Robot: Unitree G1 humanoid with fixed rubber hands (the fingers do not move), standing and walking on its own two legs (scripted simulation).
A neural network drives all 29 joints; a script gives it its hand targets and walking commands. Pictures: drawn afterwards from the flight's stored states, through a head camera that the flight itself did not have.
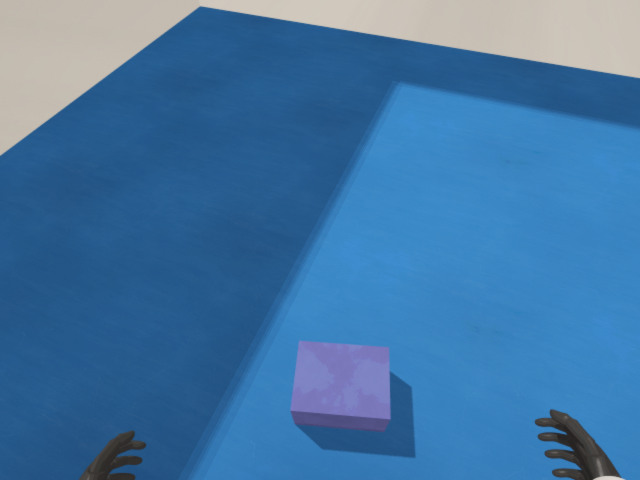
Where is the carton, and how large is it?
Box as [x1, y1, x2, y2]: [290, 341, 390, 431]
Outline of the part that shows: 299,341 290,409 294,422 297,424 384,431 390,419 388,347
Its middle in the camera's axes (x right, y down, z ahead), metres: +0.06 +0.42 +1.14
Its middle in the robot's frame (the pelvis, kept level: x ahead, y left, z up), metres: +0.43 -0.01 -0.69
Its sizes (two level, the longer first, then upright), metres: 0.262 0.195 0.157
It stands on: the floor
